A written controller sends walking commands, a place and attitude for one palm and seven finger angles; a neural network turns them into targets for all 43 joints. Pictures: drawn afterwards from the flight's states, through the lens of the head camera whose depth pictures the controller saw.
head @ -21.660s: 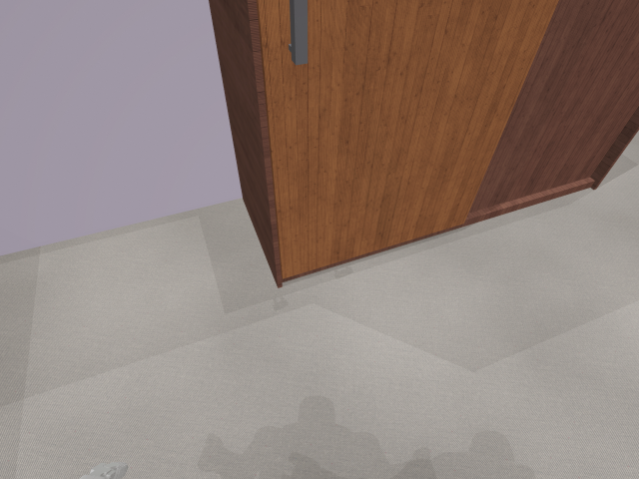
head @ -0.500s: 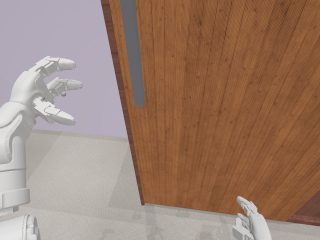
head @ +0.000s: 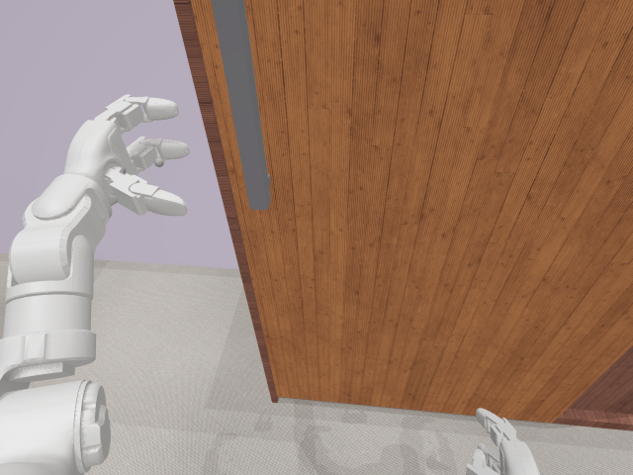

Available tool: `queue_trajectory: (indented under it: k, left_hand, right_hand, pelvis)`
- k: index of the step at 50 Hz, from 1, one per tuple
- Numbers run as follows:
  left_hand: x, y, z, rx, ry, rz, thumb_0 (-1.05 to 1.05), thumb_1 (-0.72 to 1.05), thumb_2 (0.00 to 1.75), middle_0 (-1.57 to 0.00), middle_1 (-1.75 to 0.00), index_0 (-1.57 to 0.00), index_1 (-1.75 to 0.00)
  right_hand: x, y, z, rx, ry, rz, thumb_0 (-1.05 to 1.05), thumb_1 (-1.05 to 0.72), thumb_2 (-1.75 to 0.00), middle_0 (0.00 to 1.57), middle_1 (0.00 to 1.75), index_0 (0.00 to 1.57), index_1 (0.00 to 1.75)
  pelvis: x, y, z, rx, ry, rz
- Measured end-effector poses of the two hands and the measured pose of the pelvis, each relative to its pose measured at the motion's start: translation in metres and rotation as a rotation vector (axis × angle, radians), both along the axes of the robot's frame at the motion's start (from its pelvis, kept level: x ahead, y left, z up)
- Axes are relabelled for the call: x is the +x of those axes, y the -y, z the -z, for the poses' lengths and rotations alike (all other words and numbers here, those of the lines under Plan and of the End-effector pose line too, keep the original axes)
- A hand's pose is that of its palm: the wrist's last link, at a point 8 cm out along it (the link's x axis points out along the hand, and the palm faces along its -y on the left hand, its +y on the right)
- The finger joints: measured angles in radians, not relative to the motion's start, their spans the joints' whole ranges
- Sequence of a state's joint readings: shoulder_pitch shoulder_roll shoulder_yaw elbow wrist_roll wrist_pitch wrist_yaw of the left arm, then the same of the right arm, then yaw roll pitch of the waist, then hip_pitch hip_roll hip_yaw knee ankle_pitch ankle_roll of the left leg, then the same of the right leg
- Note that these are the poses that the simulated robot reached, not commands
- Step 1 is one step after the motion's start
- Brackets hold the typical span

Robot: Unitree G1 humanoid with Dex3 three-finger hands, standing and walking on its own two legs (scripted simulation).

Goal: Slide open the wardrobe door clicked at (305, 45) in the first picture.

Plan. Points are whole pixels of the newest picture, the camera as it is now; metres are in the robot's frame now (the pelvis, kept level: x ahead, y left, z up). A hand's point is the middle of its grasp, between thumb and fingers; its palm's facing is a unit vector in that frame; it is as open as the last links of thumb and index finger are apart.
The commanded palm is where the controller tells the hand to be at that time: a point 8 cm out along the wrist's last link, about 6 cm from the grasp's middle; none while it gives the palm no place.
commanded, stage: move the hooked fingers beside the handle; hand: left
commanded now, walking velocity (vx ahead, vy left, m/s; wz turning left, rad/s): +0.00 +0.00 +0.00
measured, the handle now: (250, 103) +0.50 +0.13 +0.26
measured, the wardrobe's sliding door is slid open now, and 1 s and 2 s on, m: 0.00 0.00 0.00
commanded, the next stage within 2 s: feel for the door with the fingertips in 1.36 s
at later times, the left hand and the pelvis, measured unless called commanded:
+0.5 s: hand (188, 141) +0.43 +0.20 +0.24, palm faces +0.00 -1.00 -0.02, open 14.0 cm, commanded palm +0.41 +0.24 +0.24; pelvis +0.01 +0.00 +0.00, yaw -1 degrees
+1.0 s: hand (186, 145) +0.42 +0.19 +0.24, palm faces +0.01 -1.00 -0.02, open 14.0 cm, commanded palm +0.41 +0.24 +0.24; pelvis +0.01 +0.00 +0.00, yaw -1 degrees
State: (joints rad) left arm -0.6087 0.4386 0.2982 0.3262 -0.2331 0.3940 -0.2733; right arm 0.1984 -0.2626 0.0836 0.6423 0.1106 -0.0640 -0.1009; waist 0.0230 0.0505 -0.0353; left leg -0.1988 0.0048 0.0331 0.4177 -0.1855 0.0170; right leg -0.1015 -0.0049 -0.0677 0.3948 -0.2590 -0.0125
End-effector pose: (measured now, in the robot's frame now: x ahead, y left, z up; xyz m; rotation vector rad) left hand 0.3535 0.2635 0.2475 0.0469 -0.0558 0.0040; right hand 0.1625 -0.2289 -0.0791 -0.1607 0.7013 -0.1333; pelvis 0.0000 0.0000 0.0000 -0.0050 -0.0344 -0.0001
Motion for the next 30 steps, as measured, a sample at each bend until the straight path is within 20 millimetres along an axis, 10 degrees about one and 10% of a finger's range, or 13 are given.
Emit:
queue_trajectory:
  k: [30]
  left_hand:
    - [0.066,0.024,0.003,-0.040,-0.021,0.020,-0.01,-0.50,0.30,-0.30,-1.20,-0.30,-1.20]
  right_hand:
    - [-0.042,0.025,0.016,-0.039,-0.143,0.109,0.02,-0.91,-0.90,0.20,0.30,0.20,0.30]
  pelvis:
    - [0.010,-0.001,0.000,-0.001,-0.043,0.017]
